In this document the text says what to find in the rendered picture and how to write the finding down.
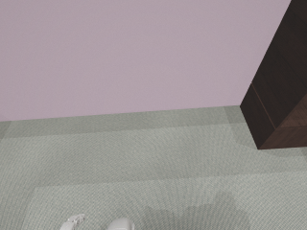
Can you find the cupboard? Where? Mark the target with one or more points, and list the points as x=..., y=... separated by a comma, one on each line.
x=275, y=105

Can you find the left robot thigh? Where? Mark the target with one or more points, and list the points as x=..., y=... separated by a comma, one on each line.
x=121, y=224

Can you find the robot left hand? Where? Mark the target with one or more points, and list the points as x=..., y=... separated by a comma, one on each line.
x=73, y=222

